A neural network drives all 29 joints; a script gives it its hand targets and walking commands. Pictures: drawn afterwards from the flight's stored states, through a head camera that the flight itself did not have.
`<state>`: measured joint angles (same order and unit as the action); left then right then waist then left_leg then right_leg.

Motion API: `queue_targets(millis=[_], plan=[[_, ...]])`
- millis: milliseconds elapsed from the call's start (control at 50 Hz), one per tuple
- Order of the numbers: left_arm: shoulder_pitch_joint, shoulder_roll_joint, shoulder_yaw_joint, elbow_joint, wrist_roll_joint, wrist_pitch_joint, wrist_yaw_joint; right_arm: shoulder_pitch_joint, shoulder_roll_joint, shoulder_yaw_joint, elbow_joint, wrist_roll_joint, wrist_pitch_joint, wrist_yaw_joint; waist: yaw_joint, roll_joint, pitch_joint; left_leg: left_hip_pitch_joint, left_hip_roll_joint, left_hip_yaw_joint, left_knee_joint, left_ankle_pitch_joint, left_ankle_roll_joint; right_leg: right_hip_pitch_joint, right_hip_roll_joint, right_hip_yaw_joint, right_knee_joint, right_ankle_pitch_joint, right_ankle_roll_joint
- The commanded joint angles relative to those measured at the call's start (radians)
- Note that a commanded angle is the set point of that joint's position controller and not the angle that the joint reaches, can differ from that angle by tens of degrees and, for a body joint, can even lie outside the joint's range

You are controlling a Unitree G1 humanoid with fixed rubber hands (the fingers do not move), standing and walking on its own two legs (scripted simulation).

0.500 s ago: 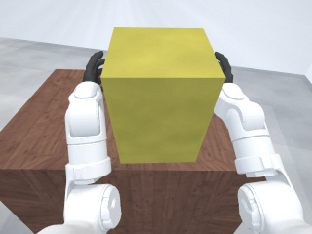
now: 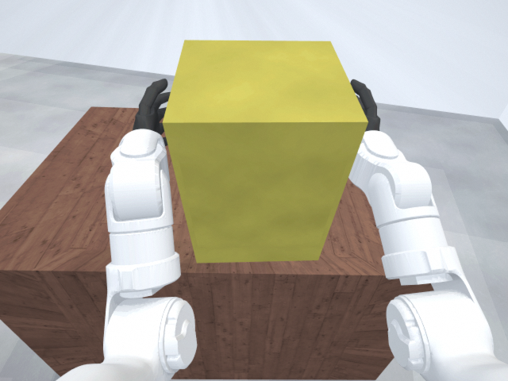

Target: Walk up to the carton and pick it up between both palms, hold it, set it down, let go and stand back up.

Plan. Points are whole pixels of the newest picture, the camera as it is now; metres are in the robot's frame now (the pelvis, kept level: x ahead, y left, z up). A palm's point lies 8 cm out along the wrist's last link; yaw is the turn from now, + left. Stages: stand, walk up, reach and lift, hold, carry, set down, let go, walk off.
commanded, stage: hold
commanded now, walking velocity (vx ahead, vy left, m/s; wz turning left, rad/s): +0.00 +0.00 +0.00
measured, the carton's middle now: (258, 161) +0.38 +0.01 +0.21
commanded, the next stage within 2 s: none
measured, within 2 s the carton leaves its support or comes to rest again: neither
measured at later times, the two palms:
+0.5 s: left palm (151, 137) +0.36 +0.15 +0.26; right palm (363, 135) +0.37 -0.14 +0.26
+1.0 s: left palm (154, 138) +0.36 +0.15 +0.26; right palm (367, 137) +0.36 -0.14 +0.25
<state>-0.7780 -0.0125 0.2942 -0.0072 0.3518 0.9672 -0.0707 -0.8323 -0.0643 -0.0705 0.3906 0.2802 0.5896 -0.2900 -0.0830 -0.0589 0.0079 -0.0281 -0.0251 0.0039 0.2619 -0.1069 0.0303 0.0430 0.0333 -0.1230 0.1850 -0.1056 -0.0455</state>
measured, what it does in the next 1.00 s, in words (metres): stands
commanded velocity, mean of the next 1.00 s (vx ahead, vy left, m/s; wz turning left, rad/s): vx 0.00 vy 0.00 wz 0.00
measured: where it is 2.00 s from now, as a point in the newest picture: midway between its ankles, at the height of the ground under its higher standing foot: outside the picture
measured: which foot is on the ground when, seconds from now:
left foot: down 0.00-1.00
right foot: down 0.00-1.00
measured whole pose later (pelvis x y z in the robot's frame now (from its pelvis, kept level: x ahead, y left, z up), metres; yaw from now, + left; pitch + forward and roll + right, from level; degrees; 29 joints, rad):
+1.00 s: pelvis +0.00 +0.00 +0.00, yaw +0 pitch -7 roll -1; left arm -0.76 -0.02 0.29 -0.02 0.35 0.96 -0.07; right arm -0.81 -0.07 -0.06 0.37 0.28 0.59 -0.30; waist -0.09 -0.06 0.00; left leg -0.03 -0.02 0.00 0.26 -0.10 0.03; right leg 0.04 0.04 -0.12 0.18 -0.10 -0.05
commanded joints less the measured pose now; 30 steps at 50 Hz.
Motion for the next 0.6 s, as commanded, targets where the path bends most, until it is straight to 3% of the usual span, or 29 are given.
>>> queue_targets(millis=[0,100,200,280,320,480,580], plan=[[-0.538,-0.383,-0.386,-0.164,-0.174,-0.060,-0.129,-0.583,0.295,0.247,-0.247,0.079,-0.046,0.029,-0.020,0.096,-0.406,0.109,0.010,-0.016,0.006,0.248,-0.066,0.103,-0.008,0.043,-0.002,0.210,0.054],[-0.534,-0.387,-0.384,-0.162,-0.181,-0.056,-0.129,-0.591,0.305,0.269,-0.272,0.086,-0.039,0.027,-0.012,0.055,-0.390,0.101,0.003,-0.011,-0.003,0.220,-0.055,0.105,-0.014,0.041,-0.008,0.200,0.065],[-0.525,-0.384,-0.379,-0.132,-0.167,-0.050,-0.125,-0.590,0.291,0.254,-0.236,0.081,-0.040,0.035,-0.007,0.085,-0.308,0.056,0.014,-0.017,-0.020,0.154,-0.062,0.091,-0.010,0.040,-0.011,0.138,0.055],[-0.545,-0.378,-0.356,-0.097,-0.171,-0.048,-0.125,-0.609,0.294,0.235,-0.210,0.067,-0.039,0.040,-0.003,0.056,-0.292,0.011,0.013,-0.009,-0.038,0.068,-0.049,0.090,-0.014,0.036,-0.006,0.087,0.061],[-0.549,-0.378,-0.348,-0.090,-0.166,-0.051,-0.123,-0.600,0.301,0.225,-0.179,0.064,-0.039,0.041,-0.004,0.071,-0.283,0.002,0.013,-0.005,-0.042,0.062,-0.042,0.096,-0.018,0.039,-0.005,0.083,0.060],[-0.530,-0.383,-0.381,-0.149,-0.178,-0.060,-0.137,-0.590,0.311,0.265,-0.264,0.102,-0.040,0.020,-0.017,0.074,-0.404,0.098,-0.001,-0.009,0.011,0.261,-0.053,0.117,-0.015,0.048,0.000,0.250,0.068],[-0.545,-0.373,-0.385,-0.163,-0.178,-0.055,-0.139,-0.589,0.302,0.265,-0.264,0.093,-0.033,0.018,-0.016,0.075,-0.354,0.088,0.002,-0.010,-0.003,0.195,-0.051,0.091,-0.019,0.038,-0.005,0.182,0.062]])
